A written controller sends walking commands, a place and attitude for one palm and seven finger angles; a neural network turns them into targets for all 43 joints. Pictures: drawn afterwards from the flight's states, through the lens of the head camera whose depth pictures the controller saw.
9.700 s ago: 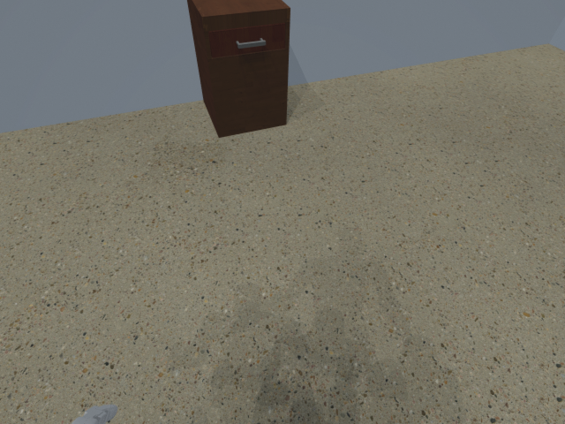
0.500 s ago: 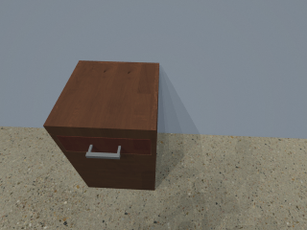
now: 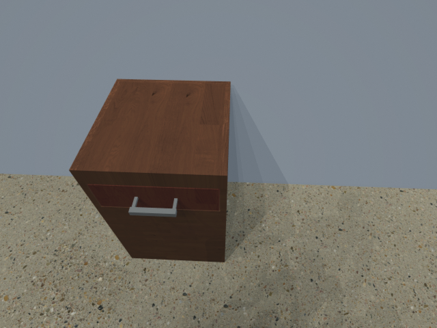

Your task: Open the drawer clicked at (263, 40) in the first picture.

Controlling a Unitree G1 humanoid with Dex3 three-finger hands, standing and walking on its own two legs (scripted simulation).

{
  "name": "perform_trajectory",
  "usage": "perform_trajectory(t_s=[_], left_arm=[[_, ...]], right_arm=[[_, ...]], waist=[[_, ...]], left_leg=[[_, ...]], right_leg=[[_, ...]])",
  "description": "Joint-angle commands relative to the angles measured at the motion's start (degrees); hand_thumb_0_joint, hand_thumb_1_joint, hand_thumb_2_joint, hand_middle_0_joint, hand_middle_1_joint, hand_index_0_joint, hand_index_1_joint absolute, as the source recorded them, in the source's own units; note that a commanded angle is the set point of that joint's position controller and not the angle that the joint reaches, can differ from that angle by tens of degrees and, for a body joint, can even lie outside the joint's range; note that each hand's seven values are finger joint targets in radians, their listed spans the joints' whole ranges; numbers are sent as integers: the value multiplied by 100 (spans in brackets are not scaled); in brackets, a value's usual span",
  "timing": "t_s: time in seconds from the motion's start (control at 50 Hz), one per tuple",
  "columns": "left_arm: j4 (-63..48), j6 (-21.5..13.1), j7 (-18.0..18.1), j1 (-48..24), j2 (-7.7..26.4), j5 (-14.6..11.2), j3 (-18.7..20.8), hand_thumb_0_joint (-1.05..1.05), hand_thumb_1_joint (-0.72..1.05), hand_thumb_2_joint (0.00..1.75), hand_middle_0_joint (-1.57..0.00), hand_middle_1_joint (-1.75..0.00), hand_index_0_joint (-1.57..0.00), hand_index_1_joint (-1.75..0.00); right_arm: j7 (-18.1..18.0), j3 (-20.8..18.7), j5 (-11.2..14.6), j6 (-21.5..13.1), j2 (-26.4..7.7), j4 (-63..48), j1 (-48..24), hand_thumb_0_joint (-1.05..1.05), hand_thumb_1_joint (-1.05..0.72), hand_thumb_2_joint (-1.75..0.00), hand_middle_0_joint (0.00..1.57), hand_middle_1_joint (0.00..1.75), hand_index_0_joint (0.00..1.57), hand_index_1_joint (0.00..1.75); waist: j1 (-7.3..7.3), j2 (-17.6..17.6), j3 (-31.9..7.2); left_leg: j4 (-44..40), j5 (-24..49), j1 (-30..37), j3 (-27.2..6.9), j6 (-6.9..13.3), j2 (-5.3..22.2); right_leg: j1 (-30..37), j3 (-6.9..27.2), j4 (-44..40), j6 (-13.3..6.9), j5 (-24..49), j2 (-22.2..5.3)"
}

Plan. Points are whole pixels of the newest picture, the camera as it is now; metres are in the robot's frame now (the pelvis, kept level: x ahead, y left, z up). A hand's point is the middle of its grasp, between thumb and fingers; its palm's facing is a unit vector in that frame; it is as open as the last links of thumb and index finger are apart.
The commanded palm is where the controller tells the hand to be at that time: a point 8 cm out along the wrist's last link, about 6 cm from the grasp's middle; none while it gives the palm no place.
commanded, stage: look again from close up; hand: left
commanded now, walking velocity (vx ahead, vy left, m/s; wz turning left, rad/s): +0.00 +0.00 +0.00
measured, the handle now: (154, 206) +0.47 +0.23 -0.23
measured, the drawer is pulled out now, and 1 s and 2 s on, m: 0.00 0.00 0.00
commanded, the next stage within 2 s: raise the hand with hooked fingers in 0.44 s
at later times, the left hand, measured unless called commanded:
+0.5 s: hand out of the picture -0.03 +0.20 -0.18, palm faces +0.00 -0.98 -0.20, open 7.4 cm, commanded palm none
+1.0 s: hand out of the picture +0.09 +0.22 -0.09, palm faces -0.21 -0.21 -0.96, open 8.8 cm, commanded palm +0.12 +0.24 -0.01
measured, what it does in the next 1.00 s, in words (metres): stands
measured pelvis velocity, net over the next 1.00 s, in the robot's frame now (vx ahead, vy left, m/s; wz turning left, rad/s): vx -0.04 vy -0.01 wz -0.03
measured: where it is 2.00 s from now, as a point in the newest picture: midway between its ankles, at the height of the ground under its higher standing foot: outside the picture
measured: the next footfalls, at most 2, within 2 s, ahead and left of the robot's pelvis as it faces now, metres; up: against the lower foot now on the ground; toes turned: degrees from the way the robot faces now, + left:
none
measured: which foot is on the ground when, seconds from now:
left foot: down 0.00-1.00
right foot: down 0.00-1.00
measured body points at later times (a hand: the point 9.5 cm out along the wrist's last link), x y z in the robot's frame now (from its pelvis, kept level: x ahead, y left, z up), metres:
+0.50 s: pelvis -0.02 +0.02 +0.00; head +0.00 +0.03 +0.45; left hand -0.03 +0.25 -0.16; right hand -0.04 -0.20 -0.16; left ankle +0.00 +0.14 -0.74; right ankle -0.08 -0.10 -0.74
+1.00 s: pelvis -0.04 -0.01 -0.04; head -0.01 -0.02 +0.41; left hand +0.10 +0.23 -0.03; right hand +0.21 -0.25 -0.09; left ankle +0.00 +0.14 -0.74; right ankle -0.08 -0.10 -0.74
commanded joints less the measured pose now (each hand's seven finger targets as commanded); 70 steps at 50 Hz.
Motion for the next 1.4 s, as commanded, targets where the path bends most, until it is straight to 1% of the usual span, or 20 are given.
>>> perform_trajectory(t_s=[0.0,0.08,0.24,0.34,0.5,0.52,0.54,0.56,0.58,0.6,0.62,0.66,0.76,0.82,0.92,0.98,1.08,1.16,1.26,1.38], left_arm=[[-448,-142,75,309,901,-35,98,0,90,90,-20,-30,-20,-30],[-495,39,36,364,768,-41,72,0,90,90,-20,-30,-20,-30],[-576,183,-45,319,843,-4,21,0,90,90,-20,-30,-20,-30],[-616,193,-83,330,882,-4,30,0,90,90,-20,-30,-20,-30],[-442,94,-80,432,864,-29,19,0,90,90,-20,-30,-20,-30],[-363,14,115,571,957,38,19,0,90,90,-20,-30,-20,-30],[-9069,-967,274,-3751,2843,861,24,0,88,89,-20,-32,-20,-32],[-7412,-536,719,-1131,2526,984,296,0,85,88,-20,-33,-20,-33],[-7272,-151,1024,-827,2041,668,259,0,83,87,-21,-34,-21,-34],[-5592,509,1026,1147,582,799,-528,0,81,86,-21,-36,-21,-36],[-7097,415,1053,-85,829,932,-606,0,78,85,-21,-37,-21,-37],[-6715,345,1363,277,1442,2141,-292,0,74,83,-21,-40,-21,-40],[-5430,567,1757,2282,1218,4565,-196,0,62,78,-22,-48,-22,-48],[-5909,227,1850,2438,1568,5321,-2,0,55,75,-22,-53,-22,-53],[-7486,-268,2358,783,2509,5994,708,0,43,70,-23,-60,-23,-60],[-8613,-621,2685,-1000,2878,5940,872,0,36,67,-24,-64,-24,-64],[-8287,-991,2672,-1252,2702,5715,604,0,25,62,-25,-72,-25,-72],[-7210,-490,2377,-912,2805,5822,679,0,15,58,-25,-78,-25,-78],[-6893,545,1544,-66,2945,5218,781,0,4,53,-26,-86,-26,-86],[-7661,-137,1223,-763,3170,5177,938,0,-10,47,-27,-94,-27,-94]], right_arm=[[4,-48,-10,-159,-372,-385,709,0,-90,-90,20,30,20,30],[-49,-17,17,-118,-448,-422,403,0,-90,-90,20,30,20,30],[23,-19,-18,-43,-511,-480,316,0,-90,-90,20,30,20,30],[32,-33,-22,-59,-617,-484,386,0,-90,-90,20,30,20,30],[15,6,19,-140,-523,-285,522,0,-90,-90,20,30,20,30],[48,-45,46,-144,-683,-668,-171,0,-90,-90,20,30,20,30],[-243,-139,342,-1014,-1455,-2545,38,0,-90,-90,20,30,20,30],[-509,-33,304,-1595,-967,-2087,-356,0,-90,-90,20,30,20,30],[-562,-192,351,-1795,-957,-1712,-294,0,-90,-90,20,30,20,30],[-567,-176,513,-1829,-641,-1670,-401,0,-90,-90,20,30,20,30],[-520,-201,437,-1823,-840,-2154,-538,0,-90,-90,20,30,20,30],[-508,-261,165,-1675,-1058,-2304,-753,0,-90,-90,20,30,20,30],[-123,-504,-162,-671,-962,-3198,-1324,0,-90,-90,20,30,20,30],[159,-467,-144,-222,-871,-3623,-1690,0,-90,-90,20,30,20,30],[202,-476,-347,21,-870,-3986,-1611,0,-90,-90,20,30,20,30],[78,-478,-476,64,-817,-3950,-1489,0,-90,-90,20,30,20,30],[32,-425,-424,-86,-855,-3882,-1428,0,-90,-90,20,30,20,30],[105,-343,-331,46,-850,-3843,-1520,0,-90,-90,20,30,20,30],[4,-250,-50,236,-882,-4000,-1572,0,-90,-90,20,30,20,30],[-118,-226,-184,86,-871,-3863,-1495,0,-90,-90,20,30,20,30]], waist=[[-227,-617,-866],[-55,148,-184],[35,-30,763],[67,123,379],[57,-278,-162],[214,-231,457],[-412,1456,-2454],[147,2082,-2396],[-41,1249,-1880],[-50,646,-1096],[-59,265,-756],[-159,-483,-738],[584,-1483,-827],[875,-1189,-1290],[617,109,-2149],[151,406,-2446],[-104,160,-1926],[134,-168,-1765],[458,-769,-2273],[348,-722,-1747]], left_leg=[[167,1647,414,-92,251,86],[31,1920,251,-225,248,250],[-793,-414,-439,-473,252,152],[-1087,-730,-367,-654,296,226],[-646,1034,305,-380,291,200],[425,1117,-226,-265,79,199],[-363,1920,1524,63,322,-355],[-395,2511,2058,-55,234,-72],[-437,1735,1242,-111,62,1],[-491,1353,626,-139,208,31],[-408,905,122,-273,164,-112],[86,783,-267,-214,259,-249],[686,847,-1405,49,87,-397],[897,1051,-1736,171,38,-471],[1360,961,-1292,204,181,-561],[1909,873,-818,22,250,-540],[2284,274,-1043,-141,286,-476],[1963,114,-1604,-74,251,-484],[1320,679,-1534,94,211,-553],[949,637,-1278,43,265,-524]], right_leg=[[-33,412,609,-142,4172,-752],[-633,476,277,-147,1930,-563],[-1254,535,-165,-130,-442,-460],[-1026,404,-20,-78,-291,-428],[-771,459,-101,-43,839,-618],[-1223,961,-493,-4,2191,-887],[-1119,684,442,-239,2328,-204],[-1410,135,962,-227,1136,-181],[-1781,-61,960,-107,425,-80],[-1979,-103,966,-51,240,-104],[-1845,-124,842,-33,586,-153],[-2462,-39,873,-35,535,-55],[-2696,198,1273,-178,612,91],[-2251,618,1592,-266,1765,7],[-2532,1000,1761,-235,1733,-42],[-3284,1089,1834,-203,1141,-87],[-4082,1023,1801,-172,386,-90],[-3425,909,1616,-67,542,-115],[-1548,1022,1402,155,2388,-208],[-1571,898,1128,152,2148,-241]])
